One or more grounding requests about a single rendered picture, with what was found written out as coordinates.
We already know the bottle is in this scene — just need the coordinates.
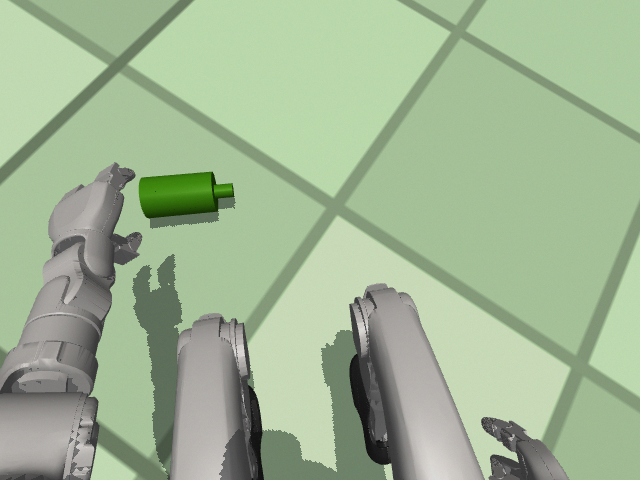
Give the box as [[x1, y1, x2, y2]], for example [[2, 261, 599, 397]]
[[139, 172, 234, 218]]

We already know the right robot hand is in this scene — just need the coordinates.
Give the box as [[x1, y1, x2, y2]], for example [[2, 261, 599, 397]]
[[481, 417, 569, 480]]

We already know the left robot foot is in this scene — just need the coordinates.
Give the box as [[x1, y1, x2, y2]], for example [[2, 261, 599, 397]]
[[248, 385, 264, 480]]

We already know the left robot arm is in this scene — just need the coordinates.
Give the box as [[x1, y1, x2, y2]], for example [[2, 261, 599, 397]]
[[0, 229, 116, 480]]

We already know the left robot hand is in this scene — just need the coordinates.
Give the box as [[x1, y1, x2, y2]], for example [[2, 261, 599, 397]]
[[48, 162, 142, 265]]

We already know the right robot foot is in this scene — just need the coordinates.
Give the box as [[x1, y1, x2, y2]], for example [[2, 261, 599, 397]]
[[349, 354, 391, 465]]

